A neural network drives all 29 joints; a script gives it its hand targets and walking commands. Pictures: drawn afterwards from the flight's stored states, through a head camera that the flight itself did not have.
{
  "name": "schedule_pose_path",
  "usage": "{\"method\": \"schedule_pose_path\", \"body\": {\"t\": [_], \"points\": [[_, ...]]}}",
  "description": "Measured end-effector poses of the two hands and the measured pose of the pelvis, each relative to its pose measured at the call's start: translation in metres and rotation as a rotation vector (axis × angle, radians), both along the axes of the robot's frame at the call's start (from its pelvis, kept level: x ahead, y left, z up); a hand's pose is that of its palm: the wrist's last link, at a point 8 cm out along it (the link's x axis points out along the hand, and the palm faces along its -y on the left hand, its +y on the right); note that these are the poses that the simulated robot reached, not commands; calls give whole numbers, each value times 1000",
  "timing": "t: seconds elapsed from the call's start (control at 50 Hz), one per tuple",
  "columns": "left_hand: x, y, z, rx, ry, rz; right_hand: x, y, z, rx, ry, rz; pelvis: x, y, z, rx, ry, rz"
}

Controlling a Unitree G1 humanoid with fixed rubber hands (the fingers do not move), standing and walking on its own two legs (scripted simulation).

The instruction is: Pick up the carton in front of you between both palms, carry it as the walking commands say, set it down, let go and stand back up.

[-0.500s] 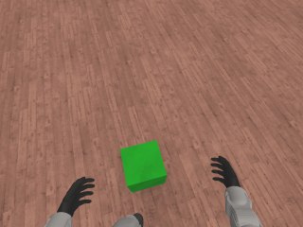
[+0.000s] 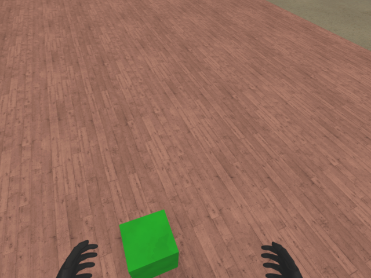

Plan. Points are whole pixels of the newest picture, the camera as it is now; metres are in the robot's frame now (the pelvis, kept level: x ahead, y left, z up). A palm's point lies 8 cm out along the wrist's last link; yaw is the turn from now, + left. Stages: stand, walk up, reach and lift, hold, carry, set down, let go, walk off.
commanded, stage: let go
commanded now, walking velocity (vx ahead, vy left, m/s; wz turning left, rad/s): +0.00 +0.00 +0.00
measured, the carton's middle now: (150, 247) +0.40 +0.13 -0.65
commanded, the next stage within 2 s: stand in 0.20 s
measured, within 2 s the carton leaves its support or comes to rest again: neither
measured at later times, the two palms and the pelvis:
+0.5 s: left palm out of the picture +0.12 +0.32 -0.11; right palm out of the picture +0.10 -0.26 -0.07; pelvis +0.00 +0.04 -0.01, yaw -1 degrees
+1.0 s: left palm out of the picture +0.13 +0.33 -0.11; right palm out of the picture +0.11 -0.25 -0.08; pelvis +0.01 +0.04 +0.00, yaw -2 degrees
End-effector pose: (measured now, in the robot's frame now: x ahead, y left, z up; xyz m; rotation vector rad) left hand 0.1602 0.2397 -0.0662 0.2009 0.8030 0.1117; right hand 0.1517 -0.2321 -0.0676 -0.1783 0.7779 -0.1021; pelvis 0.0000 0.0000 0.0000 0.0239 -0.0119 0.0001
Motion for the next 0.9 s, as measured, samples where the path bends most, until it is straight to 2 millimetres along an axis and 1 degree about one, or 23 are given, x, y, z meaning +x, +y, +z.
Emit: {"method": "schedule_pose_path", "body": {"t": [0.12, 0.18, 0.24, 0.28, 0.36, 0.44, 0.48, 0.54, 0.64, 0.72, 0.8, 0.9], "points": [[-14, 15, 0, 13, 15, 18, 5, 15, 3, -3, -13, 17, -9, 9, -1, -4, -22, 5], [-20, 21, -1, 16, 29, 14, 1, 21, 3, -5, -6, 17, -13, 15, -1, -7, -35, 5], [-23, 27, -4, 22, 35, 3, -8, 25, 1, -25, 10, 19, -16, 22, -1, -11, -38, 0], [-24, 37, -11, 48, 31, -8, -18, 18, -4, -81, 54, 18, -17, 26, -3, -17, -21, -4], [-29, 58, -25, 77, 49, -18, -40, -7, -6, -177, 129, -21, -15, 32, -6, -26, 6, -13], [-36, 73, -38, 87, 103, -21, -50, -25, -4, -228, 175, -65, -8, 37, -6, -30, 18, -20], [-38, 78, -42, 92, 127, -21, -50, -29, -3, -239, 186, -79, -5, 38, -6, -31, 21, -23], [-36, 82, -45, 99, 150, -22, -44, -29, -3, -244, 192, -88, 1, 41, -6, -31, 23, -27], [-28, 85, -47, 109, 165, -25, -32, -22, -7, -229, 193, -88, 9, 43, -5, -31, 23, -32], [-21, 86, -47, 116, 170, -26, -25, -16, -10, -215, 197, -85, 12, 44, -5, -29, 22, -35], [-19, 87, -47, 122, 178, -26, -25, -15, -14, -208, 208, -88, 14, 45, -4, -28, 19, -37], [-21, 89, -47, 128, 194, -25, -30, -17, -16, -207, 228, -97, 13, 45, -4, -26, 13, -38]]}}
